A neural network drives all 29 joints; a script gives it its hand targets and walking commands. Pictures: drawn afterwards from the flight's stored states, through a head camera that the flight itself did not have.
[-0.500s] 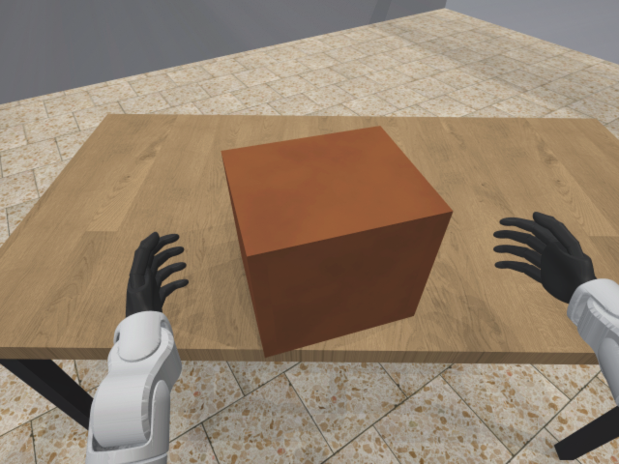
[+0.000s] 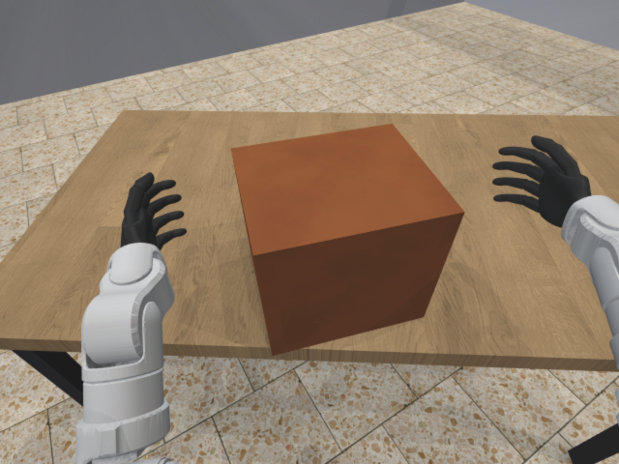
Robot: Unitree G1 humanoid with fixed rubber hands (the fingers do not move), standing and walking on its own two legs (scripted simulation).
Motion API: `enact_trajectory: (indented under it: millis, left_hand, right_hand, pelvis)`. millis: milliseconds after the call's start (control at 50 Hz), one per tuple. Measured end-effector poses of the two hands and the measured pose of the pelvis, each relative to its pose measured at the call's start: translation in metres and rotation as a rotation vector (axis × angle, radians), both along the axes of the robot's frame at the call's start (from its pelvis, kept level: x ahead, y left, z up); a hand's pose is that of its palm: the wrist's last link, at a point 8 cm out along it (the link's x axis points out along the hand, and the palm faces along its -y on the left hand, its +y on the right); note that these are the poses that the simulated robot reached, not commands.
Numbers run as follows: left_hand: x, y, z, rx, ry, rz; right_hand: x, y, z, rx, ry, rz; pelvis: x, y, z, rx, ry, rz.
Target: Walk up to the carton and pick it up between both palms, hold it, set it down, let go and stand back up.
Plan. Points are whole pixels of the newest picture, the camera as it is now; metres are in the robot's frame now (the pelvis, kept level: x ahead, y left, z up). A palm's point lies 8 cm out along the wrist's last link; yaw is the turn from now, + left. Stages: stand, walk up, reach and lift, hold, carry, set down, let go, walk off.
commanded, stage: reach and lift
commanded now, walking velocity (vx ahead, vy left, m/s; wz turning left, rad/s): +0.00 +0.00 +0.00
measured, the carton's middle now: (333, 238) +0.42 +0.01 +0.07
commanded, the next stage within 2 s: none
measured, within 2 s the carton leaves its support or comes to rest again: neither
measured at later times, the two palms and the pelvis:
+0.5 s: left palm (140, 190) +0.35 +0.24 +0.21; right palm (543, 138) +0.45 -0.24 +0.23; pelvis +0.00 +0.00 +0.00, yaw +1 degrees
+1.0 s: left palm (158, 225) +0.36 +0.24 +0.15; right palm (493, 174) +0.47 -0.21 +0.16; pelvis +0.00 +0.00 +0.00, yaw +3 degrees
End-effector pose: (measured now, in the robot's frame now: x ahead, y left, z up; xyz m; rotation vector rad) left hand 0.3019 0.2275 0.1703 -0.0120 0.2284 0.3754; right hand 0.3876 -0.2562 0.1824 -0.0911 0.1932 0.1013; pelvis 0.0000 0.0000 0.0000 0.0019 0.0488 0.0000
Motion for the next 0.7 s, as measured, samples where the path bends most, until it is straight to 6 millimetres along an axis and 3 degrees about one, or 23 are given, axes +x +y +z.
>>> enact_trajectory:
  millis: [520, 700]
  left_hand:
    - [0.050, 0.009, 0.039, 0.021, -0.005, 0.000]
    - [0.066, 0.011, 0.042, 0.025, 0.012, 0.002]
  right_hand:
    - [0.062, 0.020, 0.047, 0.052, -0.018, 0.010]
    - [0.080, 0.031, 0.048, 0.065, 0.003, 0.018]
  pelvis:
    - [0.002, 0.003, -0.001, -0.007, 0.055, 0.016]
    - [0.002, 0.001, -0.002, -0.009, 0.072, 0.023]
